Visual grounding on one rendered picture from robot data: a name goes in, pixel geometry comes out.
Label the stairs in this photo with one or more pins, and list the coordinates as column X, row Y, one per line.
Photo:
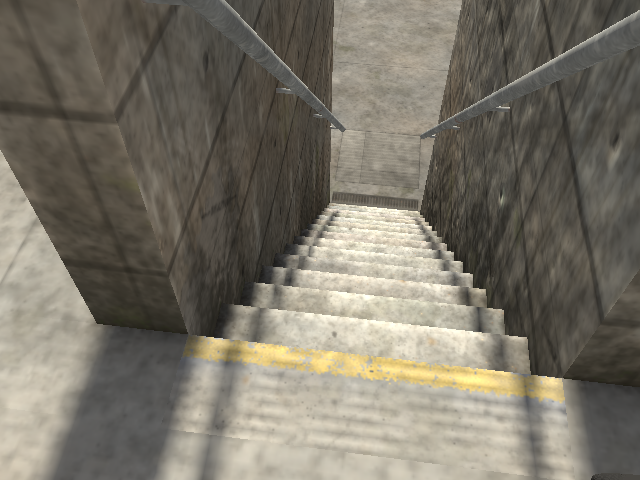
column 377, row 282

